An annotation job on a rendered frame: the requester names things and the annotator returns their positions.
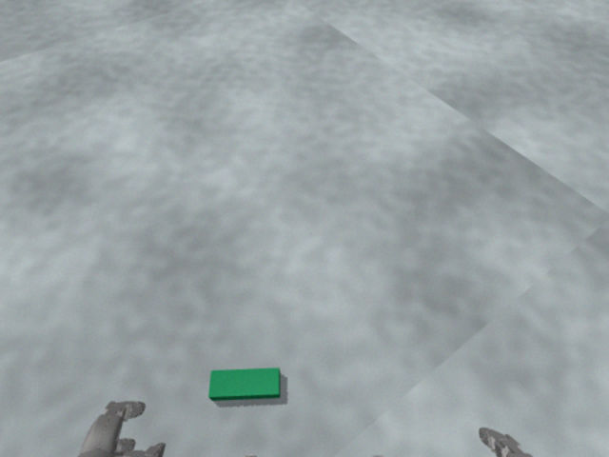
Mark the right robot hand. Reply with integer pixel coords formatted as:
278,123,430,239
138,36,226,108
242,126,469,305
479,427,532,457

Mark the carton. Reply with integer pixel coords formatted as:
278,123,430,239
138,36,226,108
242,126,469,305
208,368,280,401

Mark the left robot hand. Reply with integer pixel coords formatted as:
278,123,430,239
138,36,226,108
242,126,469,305
79,401,166,457

